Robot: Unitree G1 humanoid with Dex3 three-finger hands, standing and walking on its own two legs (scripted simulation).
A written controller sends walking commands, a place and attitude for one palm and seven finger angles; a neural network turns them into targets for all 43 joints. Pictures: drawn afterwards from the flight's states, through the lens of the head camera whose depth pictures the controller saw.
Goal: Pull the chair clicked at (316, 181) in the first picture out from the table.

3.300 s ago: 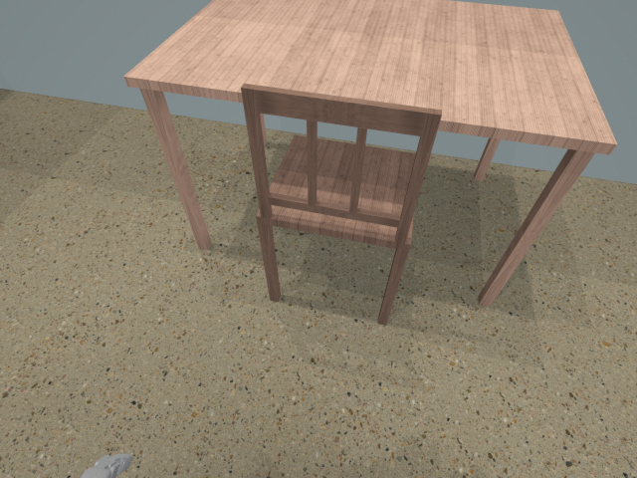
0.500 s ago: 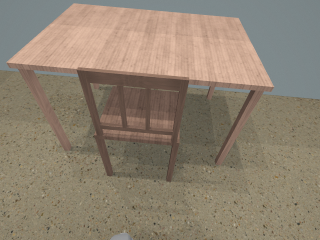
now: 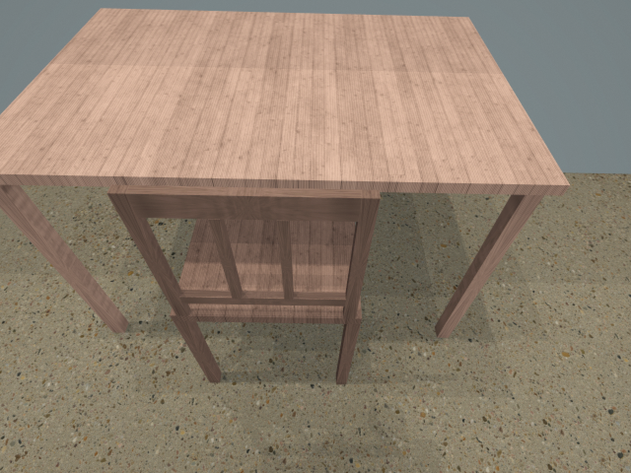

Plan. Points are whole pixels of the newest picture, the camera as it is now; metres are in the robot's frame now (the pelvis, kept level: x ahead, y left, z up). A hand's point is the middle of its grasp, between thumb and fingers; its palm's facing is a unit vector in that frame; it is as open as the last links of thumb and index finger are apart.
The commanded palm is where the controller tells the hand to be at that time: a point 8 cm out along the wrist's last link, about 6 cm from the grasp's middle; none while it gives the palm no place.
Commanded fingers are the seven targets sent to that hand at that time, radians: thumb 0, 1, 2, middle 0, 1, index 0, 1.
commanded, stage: come to a stop and stand still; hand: left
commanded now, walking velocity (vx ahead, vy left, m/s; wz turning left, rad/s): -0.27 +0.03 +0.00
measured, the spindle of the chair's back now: (227, 259) +0.48 +0.18 -0.10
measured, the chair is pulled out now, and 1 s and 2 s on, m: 0.00 0.00 0.00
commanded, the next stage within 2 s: look again from close up in 1.30 s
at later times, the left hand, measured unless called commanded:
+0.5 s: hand out of the picture +0.01 +0.24 -0.18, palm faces +0.09 -0.97 -0.21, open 7.3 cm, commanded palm none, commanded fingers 0.00 0.90 0.90 -0.20 -0.30 -0.20 -0.30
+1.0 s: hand out of the picture -0.14 +0.18 -0.17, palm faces +0.04 -0.99 -0.17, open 7.3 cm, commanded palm none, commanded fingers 0.00 0.90 0.90 -0.20 -0.30 -0.20 -0.30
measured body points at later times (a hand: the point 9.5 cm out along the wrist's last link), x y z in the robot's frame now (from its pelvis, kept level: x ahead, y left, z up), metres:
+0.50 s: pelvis -0.04 +0.04 +0.01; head -0.02 +0.08 +0.46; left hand +0.00 +0.29 -0.16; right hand +0.00 -0.19 -0.13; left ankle -0.03 +0.11 -0.73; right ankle -0.04 -0.11 -0.68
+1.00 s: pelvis -0.10 +0.03 +0.01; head -0.10 +0.03 +0.46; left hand -0.14 +0.24 -0.15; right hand -0.12 -0.18 -0.16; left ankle -0.03 +0.11 -0.73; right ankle -0.13 -0.09 -0.73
